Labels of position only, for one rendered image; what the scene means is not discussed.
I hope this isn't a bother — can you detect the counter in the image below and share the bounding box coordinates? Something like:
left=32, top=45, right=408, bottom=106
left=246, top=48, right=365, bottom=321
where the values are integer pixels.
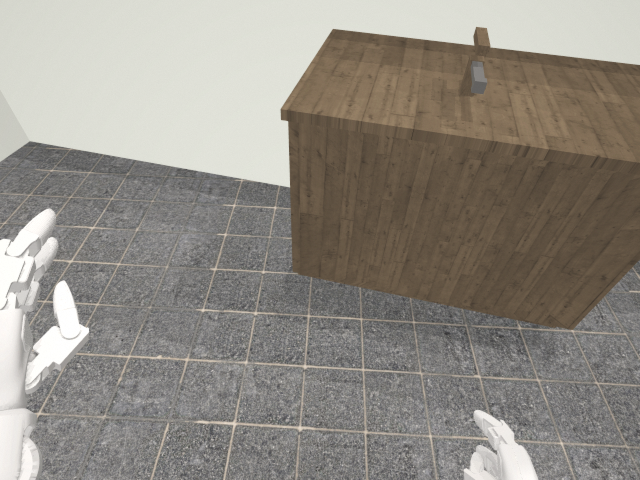
left=281, top=27, right=640, bottom=330

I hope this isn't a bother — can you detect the tap lever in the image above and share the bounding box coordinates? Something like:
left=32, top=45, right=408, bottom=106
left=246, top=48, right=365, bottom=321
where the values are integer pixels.
left=471, top=61, right=487, bottom=94

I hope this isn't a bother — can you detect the right robot hand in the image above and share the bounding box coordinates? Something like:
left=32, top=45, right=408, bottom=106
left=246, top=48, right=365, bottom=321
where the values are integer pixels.
left=464, top=410, right=538, bottom=480

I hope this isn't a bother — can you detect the left robot hand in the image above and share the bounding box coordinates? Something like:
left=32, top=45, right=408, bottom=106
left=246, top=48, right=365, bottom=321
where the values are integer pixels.
left=0, top=208, right=89, bottom=411

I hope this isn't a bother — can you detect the left robot forearm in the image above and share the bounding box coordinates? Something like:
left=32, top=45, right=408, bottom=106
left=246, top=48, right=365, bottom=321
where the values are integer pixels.
left=0, top=408, right=43, bottom=480

